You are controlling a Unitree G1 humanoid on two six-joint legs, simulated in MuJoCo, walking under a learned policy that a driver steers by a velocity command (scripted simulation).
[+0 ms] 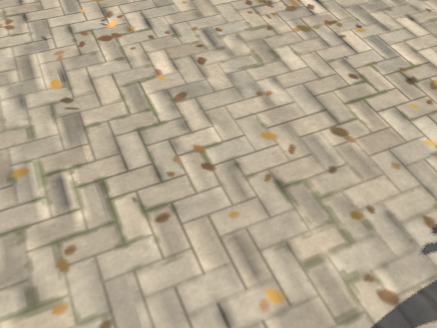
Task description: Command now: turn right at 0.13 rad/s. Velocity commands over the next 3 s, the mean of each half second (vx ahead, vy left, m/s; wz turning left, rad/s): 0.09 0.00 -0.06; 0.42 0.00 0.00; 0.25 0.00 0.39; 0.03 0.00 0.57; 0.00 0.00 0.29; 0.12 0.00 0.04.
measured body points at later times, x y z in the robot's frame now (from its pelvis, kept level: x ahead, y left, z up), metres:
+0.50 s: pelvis +0.02 +0.00 -0.01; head +0.02 +0.02 +0.44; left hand +0.11 +0.26 -0.14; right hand +0.11 -0.28 -0.12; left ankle +0.02 +0.10 -0.74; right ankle -0.02 -0.14 -0.74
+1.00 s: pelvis +0.25 -0.02 -0.02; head +0.29 -0.01 +0.43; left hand +0.52 +0.18 -0.08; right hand +0.17 -0.29 -0.15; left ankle +0.03 +0.10 -0.73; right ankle +0.39 -0.12 -0.74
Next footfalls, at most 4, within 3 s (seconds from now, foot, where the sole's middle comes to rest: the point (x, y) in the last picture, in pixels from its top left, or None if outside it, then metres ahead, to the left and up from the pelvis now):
0.02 right None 0.02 -0.14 -0.77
1.00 right None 0.43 -0.12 -0.77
1.48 left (177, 303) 0.57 0.12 -0.77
1.92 right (236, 287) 0.62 -0.06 -0.77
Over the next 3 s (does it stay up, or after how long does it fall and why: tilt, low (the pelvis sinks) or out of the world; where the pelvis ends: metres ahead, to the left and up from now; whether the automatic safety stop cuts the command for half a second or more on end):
stays up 0.55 -0.01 0.00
